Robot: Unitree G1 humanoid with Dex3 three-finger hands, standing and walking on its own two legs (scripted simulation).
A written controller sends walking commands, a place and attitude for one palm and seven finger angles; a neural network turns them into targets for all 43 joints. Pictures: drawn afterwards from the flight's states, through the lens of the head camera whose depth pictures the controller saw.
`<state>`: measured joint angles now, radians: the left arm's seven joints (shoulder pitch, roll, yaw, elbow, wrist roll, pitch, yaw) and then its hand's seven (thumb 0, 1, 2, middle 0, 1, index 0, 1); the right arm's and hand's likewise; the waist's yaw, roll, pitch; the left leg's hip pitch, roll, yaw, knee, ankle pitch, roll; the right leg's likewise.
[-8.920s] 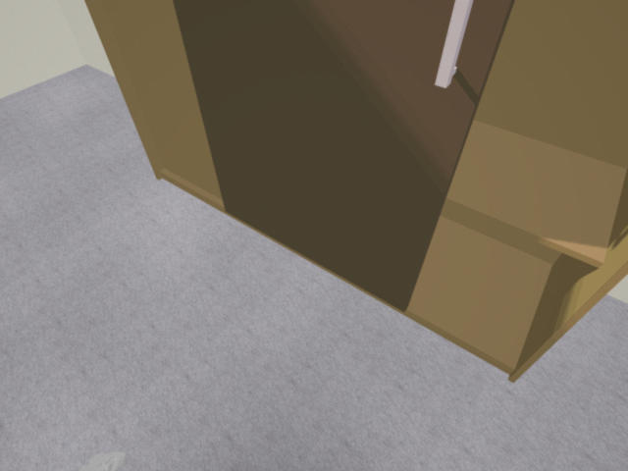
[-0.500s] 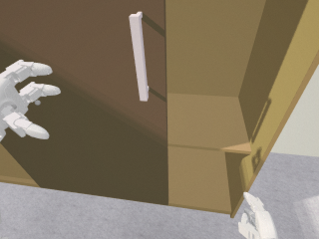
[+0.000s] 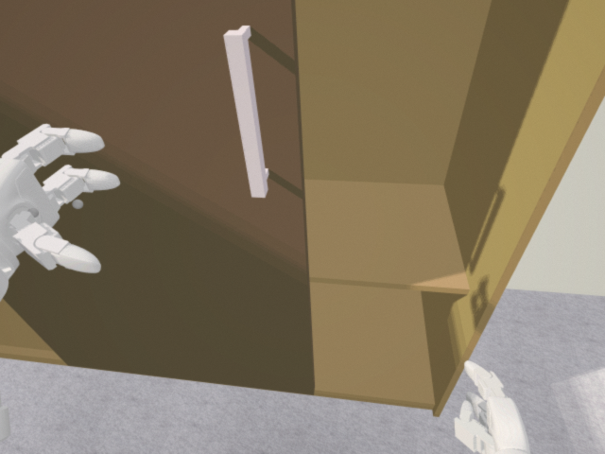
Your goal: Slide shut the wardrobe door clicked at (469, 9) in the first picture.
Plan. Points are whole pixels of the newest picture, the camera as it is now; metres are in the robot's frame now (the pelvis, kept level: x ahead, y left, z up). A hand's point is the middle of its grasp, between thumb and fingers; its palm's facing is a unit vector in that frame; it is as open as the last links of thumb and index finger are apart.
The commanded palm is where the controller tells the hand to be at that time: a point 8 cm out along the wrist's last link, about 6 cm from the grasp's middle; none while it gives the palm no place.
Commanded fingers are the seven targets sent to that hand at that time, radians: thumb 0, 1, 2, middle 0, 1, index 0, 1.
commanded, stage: move the hooked fingers beside the handle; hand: left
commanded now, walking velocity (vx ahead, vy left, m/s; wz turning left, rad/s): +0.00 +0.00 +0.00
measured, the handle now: (252, 118) +0.49 +0.13 +0.25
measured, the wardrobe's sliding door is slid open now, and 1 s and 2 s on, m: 0.38 0.38 0.38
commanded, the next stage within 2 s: none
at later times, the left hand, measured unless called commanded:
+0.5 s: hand (125, 181) +0.32 +0.24 +0.25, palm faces +0.02 -1.00 -0.08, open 14.0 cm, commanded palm +0.30 +0.29 +0.25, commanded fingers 0.00 -0.50 0.30 -0.30 -1.20 -0.30 -1.20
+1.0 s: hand (164, 159) +0.37 +0.22 +0.25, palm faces +0.02 -1.00 -0.03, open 14.0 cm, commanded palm +0.35 +0.27 +0.25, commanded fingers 0.00 -0.50 0.30 -0.30 -1.20 -0.30 -1.20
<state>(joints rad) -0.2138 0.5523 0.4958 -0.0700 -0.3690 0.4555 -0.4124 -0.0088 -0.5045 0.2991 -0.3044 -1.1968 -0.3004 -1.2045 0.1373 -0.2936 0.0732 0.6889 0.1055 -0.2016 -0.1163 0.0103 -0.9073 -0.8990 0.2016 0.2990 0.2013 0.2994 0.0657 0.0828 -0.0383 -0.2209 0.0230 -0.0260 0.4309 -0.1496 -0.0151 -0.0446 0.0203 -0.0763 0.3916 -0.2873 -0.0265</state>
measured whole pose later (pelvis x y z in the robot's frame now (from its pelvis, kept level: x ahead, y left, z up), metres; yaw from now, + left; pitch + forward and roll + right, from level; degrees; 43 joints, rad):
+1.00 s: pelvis +0.01 +0.00 +0.00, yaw -1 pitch -2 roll +0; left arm -0.51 0.44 0.34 0.20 -0.28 0.42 -0.26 -0.01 -0.50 0.30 -0.30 -1.20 -0.30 -1.20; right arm 0.16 -0.29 0.05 0.73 0.09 -0.14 -0.12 0.01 -0.91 -0.90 0.20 0.30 0.20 0.30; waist 0.02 0.06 -0.04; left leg -0.23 0.02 0.00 0.41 -0.16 -0.01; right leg -0.06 0.01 -0.05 0.38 -0.29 -0.02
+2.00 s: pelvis +0.02 +0.01 +0.00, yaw -3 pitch +0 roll +0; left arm -0.68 0.43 0.33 0.46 -0.21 0.35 -0.18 -0.01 -0.50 0.30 -0.30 -1.20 -0.30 -1.20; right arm 0.24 -0.28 0.02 0.74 0.08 -0.10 -0.11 0.01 -0.91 -0.90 0.20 0.30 0.20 0.30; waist -0.02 0.05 -0.05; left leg -0.24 0.03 0.02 0.41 -0.17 -0.01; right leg -0.08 0.02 -0.03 0.36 -0.28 -0.02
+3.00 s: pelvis +0.02 +0.00 +0.00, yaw -3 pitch -1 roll +0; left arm -0.69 0.30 0.25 0.39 -0.20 0.40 -0.07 -0.01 -0.50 0.30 -0.30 -1.20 -0.30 -1.20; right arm 0.19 -0.26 0.03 0.75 0.06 -0.07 -0.10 0.01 -0.91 -0.90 0.20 0.30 0.20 0.30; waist -0.01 0.06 -0.06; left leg -0.22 0.03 0.02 0.40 -0.16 -0.01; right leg -0.06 0.02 -0.02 0.36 -0.28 -0.02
